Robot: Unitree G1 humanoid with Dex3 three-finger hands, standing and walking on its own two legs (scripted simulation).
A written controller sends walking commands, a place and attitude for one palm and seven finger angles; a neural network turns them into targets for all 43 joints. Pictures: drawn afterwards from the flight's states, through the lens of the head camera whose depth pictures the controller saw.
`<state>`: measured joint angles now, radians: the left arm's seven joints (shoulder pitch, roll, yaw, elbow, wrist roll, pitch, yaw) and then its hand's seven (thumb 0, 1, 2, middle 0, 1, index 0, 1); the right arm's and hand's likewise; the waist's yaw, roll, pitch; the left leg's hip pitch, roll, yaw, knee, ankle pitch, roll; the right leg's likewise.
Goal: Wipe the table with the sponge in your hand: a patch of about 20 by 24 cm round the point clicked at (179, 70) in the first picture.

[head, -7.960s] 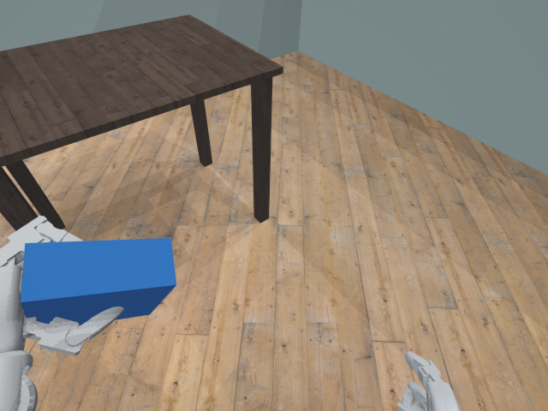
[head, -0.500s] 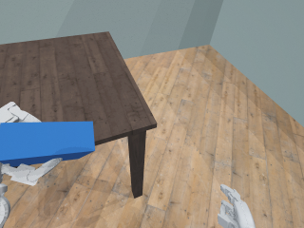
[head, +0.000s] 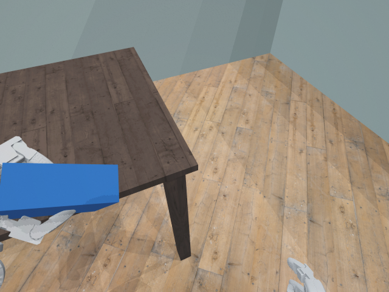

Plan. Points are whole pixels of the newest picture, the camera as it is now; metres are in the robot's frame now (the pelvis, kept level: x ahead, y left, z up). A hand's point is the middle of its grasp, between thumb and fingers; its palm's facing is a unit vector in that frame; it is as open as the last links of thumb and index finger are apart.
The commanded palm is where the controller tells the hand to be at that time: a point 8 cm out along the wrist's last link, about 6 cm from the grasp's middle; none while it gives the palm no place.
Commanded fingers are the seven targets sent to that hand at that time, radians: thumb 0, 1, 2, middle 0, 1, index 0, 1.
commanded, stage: shuffle to correct the standing spot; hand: left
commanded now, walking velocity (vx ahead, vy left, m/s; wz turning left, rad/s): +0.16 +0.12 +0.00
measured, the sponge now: (76, 192) +0.24 +0.19 +0.16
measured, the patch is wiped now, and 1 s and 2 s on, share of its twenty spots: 0.00 0.00 0.00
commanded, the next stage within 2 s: come to a stop and stand still in 0.36 s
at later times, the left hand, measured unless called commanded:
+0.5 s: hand (14, 159) +0.28 +0.29 +0.19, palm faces +0.42 -0.81 -0.40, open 9.5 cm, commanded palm +0.22 +0.33 +0.20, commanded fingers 0.00 0.10 1.30 -1.20 -1.60 -1.20 -1.60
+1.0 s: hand (10, 145) +0.31 +0.31 +0.19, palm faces +0.36 -0.81 -0.46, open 9.5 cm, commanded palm +0.25 +0.35 +0.20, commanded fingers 0.00 0.10 1.30 -1.20 -1.60 -1.20 -1.60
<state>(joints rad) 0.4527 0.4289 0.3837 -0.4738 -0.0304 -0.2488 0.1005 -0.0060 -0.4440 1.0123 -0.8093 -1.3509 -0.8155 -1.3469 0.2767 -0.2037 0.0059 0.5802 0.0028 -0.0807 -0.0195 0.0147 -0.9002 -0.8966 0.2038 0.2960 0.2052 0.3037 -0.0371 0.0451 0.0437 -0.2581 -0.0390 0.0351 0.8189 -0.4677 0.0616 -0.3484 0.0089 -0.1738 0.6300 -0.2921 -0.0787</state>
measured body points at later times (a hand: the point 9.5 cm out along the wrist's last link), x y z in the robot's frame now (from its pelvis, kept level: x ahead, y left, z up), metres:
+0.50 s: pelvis +0.06 +0.05 +0.00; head +0.06 +0.05 +0.45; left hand +0.25 +0.34 +0.21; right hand +0.24 -0.17 -0.07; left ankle +0.07 +0.17 -0.72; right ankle +0.05 -0.06 -0.72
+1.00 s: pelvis +0.09 +0.06 +0.02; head +0.10 +0.08 +0.47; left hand +0.28 +0.35 +0.21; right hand +0.27 -0.16 -0.05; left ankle +0.07 +0.17 -0.72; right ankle +0.10 -0.04 -0.72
